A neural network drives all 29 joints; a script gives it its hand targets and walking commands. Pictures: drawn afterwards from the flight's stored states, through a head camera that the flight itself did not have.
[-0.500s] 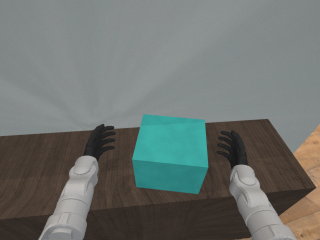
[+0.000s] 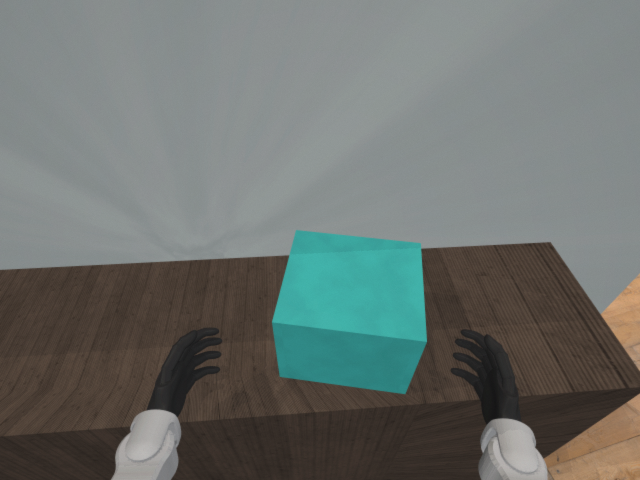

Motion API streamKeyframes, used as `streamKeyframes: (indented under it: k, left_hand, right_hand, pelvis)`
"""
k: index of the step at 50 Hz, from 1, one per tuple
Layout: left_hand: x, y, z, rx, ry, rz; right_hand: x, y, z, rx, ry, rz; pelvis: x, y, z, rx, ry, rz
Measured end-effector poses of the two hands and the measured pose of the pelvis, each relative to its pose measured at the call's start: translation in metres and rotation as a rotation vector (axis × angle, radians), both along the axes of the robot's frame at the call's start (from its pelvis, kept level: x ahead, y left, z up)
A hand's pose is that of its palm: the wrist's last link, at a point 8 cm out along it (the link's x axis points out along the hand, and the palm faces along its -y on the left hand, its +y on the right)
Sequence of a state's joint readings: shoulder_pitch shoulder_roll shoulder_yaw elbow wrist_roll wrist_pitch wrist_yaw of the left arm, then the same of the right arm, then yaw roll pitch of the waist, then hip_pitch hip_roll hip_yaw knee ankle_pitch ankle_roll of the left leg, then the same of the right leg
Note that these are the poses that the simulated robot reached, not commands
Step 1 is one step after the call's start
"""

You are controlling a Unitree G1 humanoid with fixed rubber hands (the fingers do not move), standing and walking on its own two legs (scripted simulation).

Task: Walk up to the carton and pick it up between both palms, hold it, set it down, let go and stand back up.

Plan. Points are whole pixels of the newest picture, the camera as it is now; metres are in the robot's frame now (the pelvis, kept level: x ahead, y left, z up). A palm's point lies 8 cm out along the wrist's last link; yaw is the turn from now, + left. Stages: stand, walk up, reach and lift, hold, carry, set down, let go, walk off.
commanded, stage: set down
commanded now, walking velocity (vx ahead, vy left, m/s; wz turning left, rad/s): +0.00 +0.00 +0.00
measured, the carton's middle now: (349, 310) +0.41 -0.02 -0.05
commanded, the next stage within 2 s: let go in 1.36 s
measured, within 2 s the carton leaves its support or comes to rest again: neither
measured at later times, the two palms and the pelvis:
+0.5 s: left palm (158, 460) +0.18 +0.22 -0.04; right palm (500, 451) +0.19 -0.19 -0.03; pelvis +0.01 +0.00 +0.00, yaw +0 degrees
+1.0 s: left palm (160, 473) +0.17 +0.22 -0.06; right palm (510, 466) +0.18 -0.20 -0.05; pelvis +0.02 -0.01 +0.00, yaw -1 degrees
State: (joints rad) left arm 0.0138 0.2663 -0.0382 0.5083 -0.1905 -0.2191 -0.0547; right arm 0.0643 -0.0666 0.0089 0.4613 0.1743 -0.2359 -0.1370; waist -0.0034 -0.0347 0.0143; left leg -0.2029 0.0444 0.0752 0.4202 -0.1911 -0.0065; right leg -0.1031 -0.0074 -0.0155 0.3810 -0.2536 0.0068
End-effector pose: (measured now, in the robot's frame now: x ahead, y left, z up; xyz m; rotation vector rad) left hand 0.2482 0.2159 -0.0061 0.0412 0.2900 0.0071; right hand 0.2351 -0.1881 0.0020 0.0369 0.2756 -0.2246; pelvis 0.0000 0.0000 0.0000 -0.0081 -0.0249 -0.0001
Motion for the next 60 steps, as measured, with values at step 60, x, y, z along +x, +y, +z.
streamKeyframes:
  k: [60]
  left_hand:
    - [-0.076,0.009,-0.056,0.097,0.403,0.064]
  right_hand:
    - [-0.056,-0.021,-0.062,-0.085,0.316,0.122]
  pelvis:
    - [0.024,-0.012,0.003,0.013,-0.037,-0.011]
